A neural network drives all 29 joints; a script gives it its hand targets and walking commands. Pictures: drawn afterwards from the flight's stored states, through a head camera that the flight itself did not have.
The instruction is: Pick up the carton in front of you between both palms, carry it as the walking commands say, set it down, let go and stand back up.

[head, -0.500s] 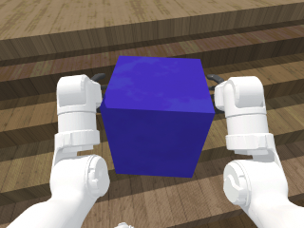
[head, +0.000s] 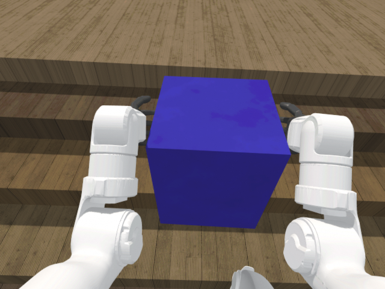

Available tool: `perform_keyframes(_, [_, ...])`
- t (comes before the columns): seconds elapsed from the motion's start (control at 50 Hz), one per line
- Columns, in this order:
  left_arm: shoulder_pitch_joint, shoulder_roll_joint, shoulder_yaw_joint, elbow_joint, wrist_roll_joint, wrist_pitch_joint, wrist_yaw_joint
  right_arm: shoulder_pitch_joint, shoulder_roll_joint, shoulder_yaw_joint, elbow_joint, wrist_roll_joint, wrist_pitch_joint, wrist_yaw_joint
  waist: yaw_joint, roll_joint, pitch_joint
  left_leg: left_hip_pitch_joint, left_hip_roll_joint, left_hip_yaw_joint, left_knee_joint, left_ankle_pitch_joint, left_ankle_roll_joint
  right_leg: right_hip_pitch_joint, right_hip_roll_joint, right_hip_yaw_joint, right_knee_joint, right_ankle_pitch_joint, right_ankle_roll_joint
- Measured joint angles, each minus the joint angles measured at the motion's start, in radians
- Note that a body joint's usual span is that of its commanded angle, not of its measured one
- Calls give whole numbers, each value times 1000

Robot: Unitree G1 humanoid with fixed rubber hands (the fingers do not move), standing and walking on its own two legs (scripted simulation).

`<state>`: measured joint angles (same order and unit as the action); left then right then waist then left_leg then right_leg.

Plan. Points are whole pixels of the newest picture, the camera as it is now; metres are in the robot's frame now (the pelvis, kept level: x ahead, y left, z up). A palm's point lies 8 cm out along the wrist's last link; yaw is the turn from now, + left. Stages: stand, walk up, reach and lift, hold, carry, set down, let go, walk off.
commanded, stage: carry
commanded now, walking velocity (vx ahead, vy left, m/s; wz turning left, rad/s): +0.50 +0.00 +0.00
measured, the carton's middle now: (211, 155) +0.38 +0.03 +0.10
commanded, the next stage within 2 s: none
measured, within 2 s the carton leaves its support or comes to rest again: neither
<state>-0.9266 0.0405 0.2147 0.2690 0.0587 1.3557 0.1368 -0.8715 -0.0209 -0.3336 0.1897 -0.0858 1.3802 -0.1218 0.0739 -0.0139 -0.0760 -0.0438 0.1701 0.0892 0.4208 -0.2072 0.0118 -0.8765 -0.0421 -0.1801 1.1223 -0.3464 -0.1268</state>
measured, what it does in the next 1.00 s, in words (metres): climbs: left foot 0.14 m higher, then right foot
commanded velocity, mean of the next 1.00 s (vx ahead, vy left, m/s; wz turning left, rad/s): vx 0.24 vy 0.00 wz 0.00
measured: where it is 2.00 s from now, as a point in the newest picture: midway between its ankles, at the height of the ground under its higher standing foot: (181, 125)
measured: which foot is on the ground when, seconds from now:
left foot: down 0.00-0.00, up 0.02-0.42, down 0.44-0.88, up 0.90-1.00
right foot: down 0.00-0.48, up 0.50-0.78, down 0.80-1.00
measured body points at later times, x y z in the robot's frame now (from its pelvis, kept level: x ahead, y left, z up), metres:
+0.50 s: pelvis +0.28 +0.04 +0.15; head +0.29 +0.01 +0.60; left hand +0.67 +0.17 +0.33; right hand +0.67 -0.13 +0.32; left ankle +0.40 +0.13 -0.50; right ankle +0.17 -0.10 -0.59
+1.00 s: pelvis +0.42 +0.02 +0.25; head +0.42 +0.01 +0.70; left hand +0.80 +0.18 +0.42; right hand +0.81 -0.12 +0.42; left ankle +0.39 +0.13 -0.41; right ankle +0.42 -0.08 -0.49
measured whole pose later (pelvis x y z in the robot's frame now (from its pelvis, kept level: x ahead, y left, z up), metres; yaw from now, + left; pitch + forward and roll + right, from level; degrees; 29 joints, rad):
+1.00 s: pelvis +0.42 +0.02 +0.25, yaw +0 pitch +4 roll +1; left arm -0.87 0.02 0.26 0.23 0.08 1.35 0.11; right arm -0.90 -0.03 -0.29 0.22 -0.08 1.39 -0.13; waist 0.06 0.00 -0.09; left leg -0.54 0.01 0.06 1.08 -0.43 0.06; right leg -0.29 0.00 -0.06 0.45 -0.24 -0.05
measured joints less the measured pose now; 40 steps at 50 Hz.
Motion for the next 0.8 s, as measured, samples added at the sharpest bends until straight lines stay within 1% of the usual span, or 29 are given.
perform_keyframes(0.02, [4,-7,-9,6,-3,-9,6,0,-7,-9,6,-5,-5,7,29,15,22,-80,9,-40,207,37,5,56,18,-9,-51,48,6])
perform_keyframes(0.04, [8,-15,-22,8,-6,-24,13,-3,-17,-15,8,-7,-12,13,49,29,45,-190,-21,-114,477,32,5,85,29,-12,-65,12,9])
perform_keyframes(0.06, [19,-23,-30,2,-13,-38,19,-3,-24,-22,8,-9,-19,19,63,46,69,-297,-70,-175,747,23,11,111,35,-14,-76,-4,11])
perform_keyframes(0.08, [38,-30,-37,-11,-21,-48,26,3,-25,-30,2,-10,-23,20,71,62,88,-391,-117,-204,975,16,24,144,40,-14,-102,-5,16])
perform_keyframes(0.1, [59,-37,-40,-31,-28,-52,31,14,-19,-34,-14,-14,-22,20,72,73,101,-475,-152,-207,1147,12,39,183,45,-13,-140,0,24])
perform_keyframes(0.12, [79,-41,-38,-57,-32,-52,35,27,-10,-33,-37,-17,-19,20,67,78,114,-550,-174,-192,1262,5,53,224,47,-11,-184,8,32])
perform_keyframes(0.16, [101,-47,-26,-113,-35,-47,37,49,4,-19,-94,-20,-14,20,49,73,136,-678,-187,-145,1365,-13,78,310,44,-5,-279,24,44])
perform_keyframes(0.24, [95,-57,14,-208,-30,-44,38,56,10,16,-189,-12,-17,19,18,52,142,-872,-156,-69,1348,-107,98,458,29,14,-446,42,56])
perform_keyframes(0.3, [69,-62,31,-234,-18,-39,36,34,-6,27,-204,1,-17,19,15,53,107,-1043,-135,-59,1537,-263,119,550,15,36,-531,31,73])
perform_keyframes(0.32, [63,-58,35,-233,-15,-35,33,24,-9,33,-196,2,-17,19,14,52,97,-1095,-125,-59,1572,-291,120,586,6,47,-562,27,83])
perform_keyframes(0.34, [57,-52,38,-229,-14,-29,29,13,-12,40,-183,1,-14,18,12,50,88,-1138,-112,-53,1563,-299,117,626,-5,57,-598,24,94])
perform_keyframes(0.36, [53,-44,43,-222,-14,-22,25,0,-13,48,-166,-1,-10,16,8,49,79,-1167,-96,-41,1508,-285,111,670,-17,66,-643,28,104])
perform_keyframes(0.4, [44,-29,56,-199,-13,-4,16,-22,-13,65,-127,-2,0,8,-8,40,58,-1166,-72,4,1283,-236,104,763,-46,76,-760,52,113])
perform_keyframes(0.44, [29,-17,75,-164,-8,13,8,-45,-13,80,-75,-2,9,-6,-36,31,31,-1082,-81,56,1007,-147,114,825,-74,75,-841,102,116])
perform_keyframes(0.46, [27,-12,85,-144,-4,17,3,-50,-11,87,-47,2,7,-10,-61,20,18,-1006,-106,75,936,-202,119,827,-93,75,-830,131,114])
perform_keyframes(0.48, [28,-8,99,-125,2,19,-4,-54,-8,95,-18,5,2,-14,-91,15,13,-898,-134,92,823,-154,122,798,-112,77,-759,170,112])
perform_keyframes(0.5, [29,-6,114,-107,9,21,-12,-58,-6,104,10,9,0,-19,-119,20,13,-767,-161,93,652,-85,110,743,-122,88,-635,227,109])
perform_keyframes(0.52, [19,2,124,-92,15,19,-20,-65,-5,111,27,13,-6,-24,-144,15,29,-710,-178,91,589,-151,116,655,-115,135,-427,179,115])
perform_keyframes(0.54, [10,13,135,-76,20,10,-32,-67,2,115,36,28,-19,-18,-166,-2,56,-692,-184,98,582,-134,131,556,-82,208,-179,116,119])
perform_keyframes(0.56, [12,18,144,-69,24,2,-40,-55,11,123,37,32,-32,-23,-181,-21,76,-662,-188,103,557,-112,135,463,-34,265,53,86,116])
perform_keyframes(0.58, [23,15,151,-74,28,0,-42,-35,19,128,28,34,-38,-27,-190,-34,90,-623,-192,101,514,-101,123,384,7,288,241,85,107])
perform_keyframes(0.6, [37,5,147,-89,37,1,-39,-15,26,133,8,37,-36,-35,-195,-40,99,-583,-195,95,463,-92,106,321,34,290,378,114,97])
perform_keyframes(0.62, [49,-4,146,-112,42,5,-39,1,29,129,-17,40,-31,-38,-193,-40,110,-544,-193,90,411,-83,89,266,52,280,466,105,89])
perform_keyframes(0.66, [61,-17,137,-171,46,14,-40,10,31,117,-70,49,-25,-44,-182,-31,131,-473,-184,81,312,-58,67,171,64,247,538,83,74])
perform_keyframes(0.68, [60,-19,132,-201,45,16,-40,6,32,111,-95,51,-24,-45,-175,-26,140,-444,-178,78,271,-46,62,129,63,232,542,65,67])
perform_keyframes(0.7, [56,-20,126,-226,44,16,-40,0,32,104,-119,52,-25,-45,-169,-19,147,-417,-170,73,235,-36,58,100,56,215,504,45,63])
perform_keyframes(0.72, [49,-21,120,-246,43,13,-39,-7,31,95,-141,52,-26,-46,-163,-13,152,-394,-162,66,204,-28,53,88,47,198,417,26,62])
perform_keyframes(0.76, [35,-18,109,-264,40,9,-39,-23,31,78,-167,50,-24,-46,-146,-6,142,-361,-144,55,160,-19,46,106,34,167,152,32,60])
perform_keyframes(0.8, [25,-11,98,-250,34,7,-39,-39,30,63,-163,42,-15,-44,-127,-2,110,-344,-134,46,142,-23,39,166,31,145,-97,71,65])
